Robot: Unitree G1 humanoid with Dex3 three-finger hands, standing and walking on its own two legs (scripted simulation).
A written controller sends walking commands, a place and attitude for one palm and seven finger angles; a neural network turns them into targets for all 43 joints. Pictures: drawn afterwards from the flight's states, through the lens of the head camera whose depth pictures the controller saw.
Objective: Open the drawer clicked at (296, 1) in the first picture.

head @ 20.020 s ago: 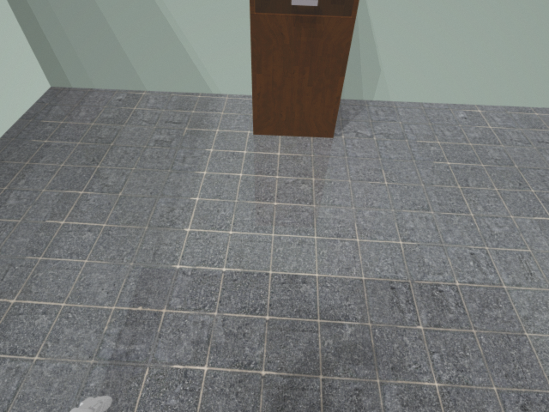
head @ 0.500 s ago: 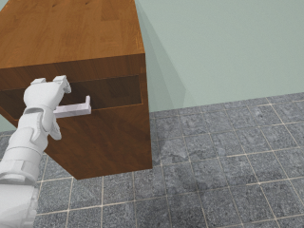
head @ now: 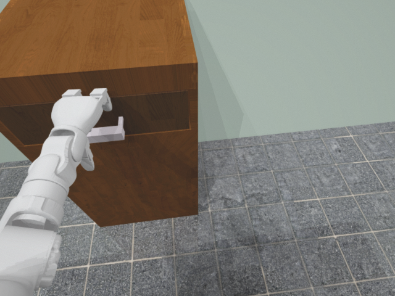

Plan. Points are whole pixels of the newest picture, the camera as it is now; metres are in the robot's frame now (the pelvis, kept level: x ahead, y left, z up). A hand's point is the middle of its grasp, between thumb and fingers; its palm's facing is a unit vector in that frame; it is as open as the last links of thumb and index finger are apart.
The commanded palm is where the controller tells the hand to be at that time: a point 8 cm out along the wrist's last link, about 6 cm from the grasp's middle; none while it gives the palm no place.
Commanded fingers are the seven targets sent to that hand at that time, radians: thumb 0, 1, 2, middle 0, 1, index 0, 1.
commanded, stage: re-aim the fingers above the handle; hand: left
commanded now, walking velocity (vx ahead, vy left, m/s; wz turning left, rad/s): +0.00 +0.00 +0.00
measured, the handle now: (99, 128) +0.49 +0.26 +0.01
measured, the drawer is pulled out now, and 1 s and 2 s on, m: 0.00 0.00 0.00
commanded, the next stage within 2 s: lower the fingers behind the handle in 1.10 s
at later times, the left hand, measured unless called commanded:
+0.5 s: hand (80, 135) +0.43 +0.26 +0.07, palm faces -0.07 +0.00 -1.00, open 13.8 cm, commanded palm +0.42 +0.27 +0.14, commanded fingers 0.00 -0.50 0.30 -0.30 -1.20 -0.30 -1.20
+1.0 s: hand (70, 136) +0.43 +0.29 +0.07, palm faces -0.10 +0.01 -1.00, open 13.8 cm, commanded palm +0.42 +0.28 +0.13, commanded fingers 0.00 -0.50 0.30 -0.30 -1.20 -0.30 -1.20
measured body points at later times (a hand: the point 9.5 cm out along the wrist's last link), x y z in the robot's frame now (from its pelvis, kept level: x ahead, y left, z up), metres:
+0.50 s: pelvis +0.00 -0.01 +0.00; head +0.06 -0.02 +0.45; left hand +0.42 +0.26 +0.12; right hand +0.07 -0.29 -0.12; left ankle -0.02 +0.10 -0.72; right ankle -0.01 -0.14 -0.72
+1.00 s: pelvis +0.01 -0.01 +0.00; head +0.07 -0.02 +0.45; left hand +0.43 +0.28 +0.12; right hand +0.07 -0.28 -0.13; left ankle -0.02 +0.10 -0.72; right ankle -0.01 -0.14 -0.72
